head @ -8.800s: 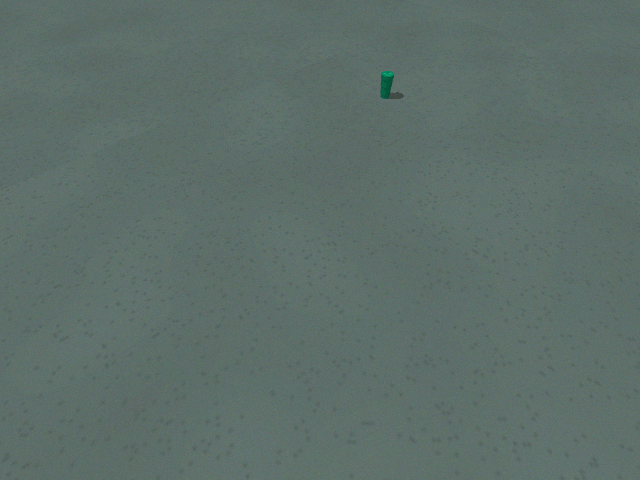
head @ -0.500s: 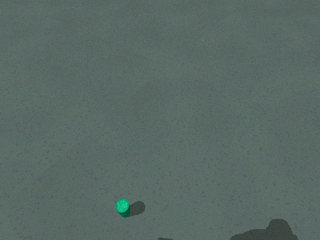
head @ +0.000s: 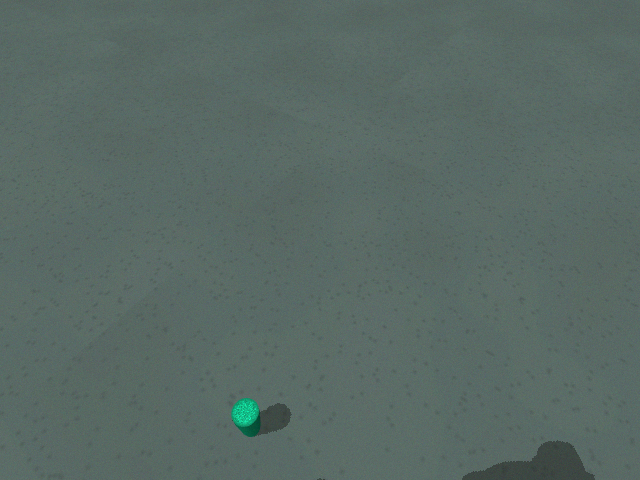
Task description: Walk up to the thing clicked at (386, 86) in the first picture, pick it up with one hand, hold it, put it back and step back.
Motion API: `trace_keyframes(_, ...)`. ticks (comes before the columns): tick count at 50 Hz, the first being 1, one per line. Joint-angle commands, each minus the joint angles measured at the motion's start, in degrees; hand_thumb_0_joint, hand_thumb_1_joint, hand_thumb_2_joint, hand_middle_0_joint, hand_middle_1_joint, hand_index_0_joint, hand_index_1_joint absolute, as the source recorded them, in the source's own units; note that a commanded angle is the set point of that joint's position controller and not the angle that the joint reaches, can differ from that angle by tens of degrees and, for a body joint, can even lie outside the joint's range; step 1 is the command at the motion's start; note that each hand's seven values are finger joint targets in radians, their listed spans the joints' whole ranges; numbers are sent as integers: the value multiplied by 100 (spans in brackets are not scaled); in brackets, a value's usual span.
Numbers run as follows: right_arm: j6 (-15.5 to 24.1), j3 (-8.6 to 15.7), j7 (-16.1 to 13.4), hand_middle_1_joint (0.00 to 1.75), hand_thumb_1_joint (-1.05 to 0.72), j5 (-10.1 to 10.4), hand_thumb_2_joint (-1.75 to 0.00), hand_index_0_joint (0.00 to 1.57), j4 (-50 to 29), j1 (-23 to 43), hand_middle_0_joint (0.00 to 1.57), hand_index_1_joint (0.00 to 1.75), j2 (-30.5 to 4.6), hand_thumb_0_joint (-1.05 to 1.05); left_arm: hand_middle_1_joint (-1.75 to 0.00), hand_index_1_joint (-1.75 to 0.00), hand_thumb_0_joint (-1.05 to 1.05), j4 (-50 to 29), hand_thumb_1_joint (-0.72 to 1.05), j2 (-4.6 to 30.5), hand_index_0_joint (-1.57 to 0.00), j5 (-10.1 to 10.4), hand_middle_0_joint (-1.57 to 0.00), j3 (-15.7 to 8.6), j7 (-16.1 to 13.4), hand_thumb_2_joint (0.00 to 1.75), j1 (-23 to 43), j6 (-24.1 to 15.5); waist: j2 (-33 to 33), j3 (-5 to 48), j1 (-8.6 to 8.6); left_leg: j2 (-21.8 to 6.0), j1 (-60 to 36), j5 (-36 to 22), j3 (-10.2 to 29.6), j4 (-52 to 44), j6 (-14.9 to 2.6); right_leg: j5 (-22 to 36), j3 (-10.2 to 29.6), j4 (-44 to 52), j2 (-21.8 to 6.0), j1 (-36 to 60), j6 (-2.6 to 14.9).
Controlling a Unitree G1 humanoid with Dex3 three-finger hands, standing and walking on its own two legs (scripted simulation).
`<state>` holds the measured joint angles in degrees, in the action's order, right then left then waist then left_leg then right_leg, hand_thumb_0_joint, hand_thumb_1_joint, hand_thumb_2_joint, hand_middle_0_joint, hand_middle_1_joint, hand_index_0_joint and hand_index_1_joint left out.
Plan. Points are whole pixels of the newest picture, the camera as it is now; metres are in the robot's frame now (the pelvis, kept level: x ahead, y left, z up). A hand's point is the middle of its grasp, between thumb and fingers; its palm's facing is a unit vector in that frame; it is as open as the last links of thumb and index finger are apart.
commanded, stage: go down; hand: left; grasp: from the side
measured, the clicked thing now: (248, 420) +0.39 +0.21 -0.71
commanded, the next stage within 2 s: none
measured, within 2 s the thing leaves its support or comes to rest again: neither
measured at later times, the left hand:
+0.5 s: hand out of the picture +0.14 +0.27 -0.19, palm faces +0.05 -0.94 -0.33, open 14.9 cm
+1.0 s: hand out of the picture +0.13 +0.28 -0.21, palm faces +0.08 -0.94 -0.33, open 17.0 cm
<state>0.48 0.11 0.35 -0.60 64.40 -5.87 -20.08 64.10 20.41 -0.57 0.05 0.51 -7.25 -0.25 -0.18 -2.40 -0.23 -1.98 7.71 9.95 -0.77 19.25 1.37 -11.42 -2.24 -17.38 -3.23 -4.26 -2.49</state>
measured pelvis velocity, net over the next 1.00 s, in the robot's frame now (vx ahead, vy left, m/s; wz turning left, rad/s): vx -0.02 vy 0.00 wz -0.01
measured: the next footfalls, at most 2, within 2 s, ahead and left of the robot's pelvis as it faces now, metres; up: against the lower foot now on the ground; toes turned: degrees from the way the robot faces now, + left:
none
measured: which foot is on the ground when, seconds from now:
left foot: down 0.00-1.00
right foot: down 0.00-1.00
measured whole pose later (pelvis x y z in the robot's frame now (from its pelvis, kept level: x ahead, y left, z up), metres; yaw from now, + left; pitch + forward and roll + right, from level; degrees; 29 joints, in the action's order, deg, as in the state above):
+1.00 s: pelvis -0.02 +0.00 -0.10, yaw +0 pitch +17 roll -3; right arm 9.2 0.1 -5.1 -0.3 31.3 -11.5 -12.8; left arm 23.1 21.2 -1.1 -15.9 5.9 -16.4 13.7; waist 0.1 7.4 1.8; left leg -3.8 54.0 29.0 2.8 65.8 1.7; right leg -30.6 -2.8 -62.8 -2.1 -49.1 -2.1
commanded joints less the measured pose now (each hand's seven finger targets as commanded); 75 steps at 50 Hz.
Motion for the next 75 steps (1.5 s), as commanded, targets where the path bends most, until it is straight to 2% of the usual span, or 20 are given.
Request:
trace_keyframes(1, 100, 257, -65, 30, -90, -2, -90, 20, -349, 238, 20, 30, -1255, 0, -30, -30, 0, -342, 90, 1195, -20, -31, -20, -260, -95, 90, 133, -118, 80, 372, 8, -604, -172, -890, 423, -236, -216, 767, 382, 263, -544, -49, 276)
trace_keyframes(2, 100, 244, -63, 29, -91, 2, -90, 20, -336, 198, 21, 29, -1228, 0, -22, -22, 0, -342, 82, 1221, -18, -26, -22, -263, -92, 82, 154, -112, 62, 358, 23, -599, -141, -933, 428, -278, -204, 785, 377, 221, -539, -37, 284)
trace_keyframes(3, 380, -13, -181, 30, -99, 382, -93, 20, -1947, 57, 20, 30, -278, 0, -14, -14, 0, -2353, 74, 276, -10, 282, -14, -285, -166, 74, 2165, -686, 155, -95, 742, 137, 455, -78, -249, 94, -147, 482, 21, -245, 315, -1509, 248)
trace_keyframes(4, 361, 48, -242, 30, -103, 382, -94, 20, -1634, -227, 20, 30, -476, 0, -6, -6, 0, -2036, 66, 553, -2, 272, -6, -390, -215, 66, 2918, -673, 227, 167, 571, 181, 374, 91, -229, 200, -132, 313, -36, -320, 282, -1287, 264)
trace_keyframes(5, 289, 141, -310, 30, -102, 423, -93, 20, -1670, -494, 20, 30, -629, 0, -4, -3, 0, -1035, 58, 934, -3, 194, -2, -675, -240, 58, 1738, -440, -42, 91, 405, 159, 518, 143, -228, 240, -146, 101, -109, -328, 335, -1224, 287)
trace_keyframes(8, 307, 357, -343, 30, -100, 266, -93, 20, -2001, -659, 20, 30, -624, 0, -7, -5, 0, -648, 34, 1594, -2, -131, 0, -1209, -75, 34, 1845, -349, -175, 966, 174, 212, 826, -95, -196, 837, -181, 259, -54, -819, 275, -1308, 285)
trace_keyframes(11, 342, 488, -257, 30, -97, 144, -92, 20, -2317, -887, 20, 30, -511, 0, -9, -8, 0, -488, 16, 1333, -4, -354, -2, -1461, 86, 21, 593, -152, 219, 1536, -117, 275, 1127, -518, -213, 1247, -113, 584, -9, -1331, 265, -1265, 335)
trace_keyframes(18, 447, 511, -169, 30, -96, 152, -91, 20, -3001, -648, 20, 30, -395, 0, -32, -31, 0, -1339, -25, 1277, -7, -356, -5, -1722, 233, 32, 646, 151, 221, 1481, 0, 169, 1932, -242, -111, 1974, -106, 140, -64, -2005, 354, -2111, 337)
trace_keyframes(20, 508, 534, -169, 30, -92, 161, -90, 20, -3136, -715, 20, 30, -380, 0, -21, -20, 0, -1764, -35, 1206, -6, -350, -5, -1732, 298, 20, 496, 155, 334, 1638, 27, 139, 2042, -112, -93, 2187, -110, 13, -44, -2270, 361, -2396, 344)
trace_keyframes(25, 656, 572, -248, 30, -90, 148, -89, 20, -3464, -729, 20, 30, -386, 0, -31, -30, 0, -2612, -54, 1205, -8, -290, -7, -1846, 320, 23, 204, 292, 344, 1879, 158, 36, 2380, 77, 36, 2611, -113, -180, -73, -2756, 382, -2937, 324)
trace_keyframes(26, 690, 555, -256, 30, -92, 147, -90, 20, -3518, -748, 20, 30, -349, 0, -34, -32, 0, -3035, -55, 1078, -9, -262, -8, -1694, 345, 25, 301, 315, 397, 1857, 186, 33, 2471, 272, 42, 2662, -119, -340, -62, -2806, 371, -3048, 320)
trace_keyframes(27, 711, 564, -288, 30, -91, 153, -90, 20, -3563, -739, 20, 30, -369, 0, -34, -32, 0, -3149, -55, 1272, -9, -271, -8, -1886, 311, 25, 126, 382, 441, 1917, 144, 35, 2493, 332, 34, 2712, -121, -382, -48, -2864, 361, -3097, 322)
trace_keyframes(28, 741, 545, -312, 30, -89, 150, -89, 20, -3598, -728, 20, 30, -323, 0, -26, -25, 0, -3281, -58, 1096, -8, -245, -8, -1740, 321, 18, 115, 445, 373, 1842, 224, 41, 2606, 508, 41, 2769, -123, -539, -50, -2882, 368, -3220, 308)
trace_keyframes(35, 898, 479, -495, 30, -92, 125, -90, 20, -3777, -710, 20, 30, -288, 0, -40, -38, 0, -4261, -59, 1212, -10, -196, -9, -1897, 317, 30, -579, 953, 519, 2080, 205, -1, 2791, 341, 97, 3163, -112, -430, -83, -3281, 365, -3441, 294)
trace_keyframes(47, 1095, 424, -630, 30, -91, 36, -90, 20, -3957, -713, 20, 30, -174, 0, -13, -13, 0, -4789, -59, 1272, -9, -113, -9, -2176, 447, 7, -1145, 1234, 470, 2259, 228, -5, 3358, -39, 179, 3841, -153, -137, -99, -3821, 340, -3896, 285)
trace_keyframes(52, 1195, 419, -612, 30, -91, 13, -90, 20, -3994, -660, 20, 30, -179, 0, -7, -7, 0, -4870, -57, 1361, -9, -31, -9, -2304, 575, 3, -767, 905, 602, 2153, 274, -14, 3710, 379, 179, 4044, -148, -509, -60, -4116, 337, -4390, 315)
trace_keyframes(57, 1365, 418, -546, 30, -95, -14, -91, 20, -3860, -508, 20, 30, -281, 0, -10, -9, 0, -4099, -57, 1726, -8, 198, -8, -2714, 893, 5, 364, -14, 566, 2073, 269, 2, 4785, 1314, 225, 4741, -188, -1346, 5, -4898, 311, -5537, 339)
trace_keyframes(63, 1394, 451, -500, 30, -92, -36, -90, 20, -3708, -563, 20, 30, -556, 0, -14, -14, 0, -3420, -55, 2320, -6, 411, -6, -3248, 1527, 10, 877, -1199, 723, 3430, 41, -23, 5100, 712, 356, 5704, -172, -1028, 11, -6013, 281, -6390, 381)
trace_keyframes(70, 1183, 454, -413, 30, -89, -64, -90, 20, -3515, -518, 20, 30, -710, 0, -14, -14, 0, -2709, -50, 2976, -4, 598, -5, -3911, 1922, 13, 1473, -1609, 642, 3973, -173, -26, 5822, 1083, 388, 6353, -188, -1360, 99, -6473, 303, -6868, 384)
trace_keyframes(75, 1078, 431, -402, 30, -90, -75, -90, 20, -3322, -502, 20, 30, -802, 0, -14, -14, 0, -2661, -47, 3410, -4, 673, -4, -4190, 2197, 13, 2250, -1895, 795, 4103, -96, -48, 6137, 1312, 466, 6749, -197, -1563, 0, -6991, 338, -7529, 415)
